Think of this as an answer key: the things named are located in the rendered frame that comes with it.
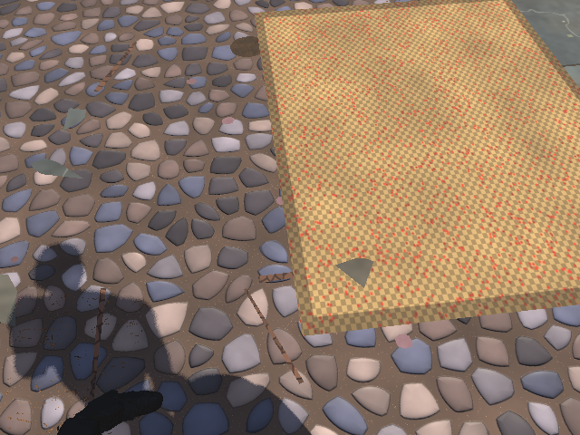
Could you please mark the left robot hand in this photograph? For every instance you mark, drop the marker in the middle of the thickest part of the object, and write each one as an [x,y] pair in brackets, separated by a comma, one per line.
[109,410]

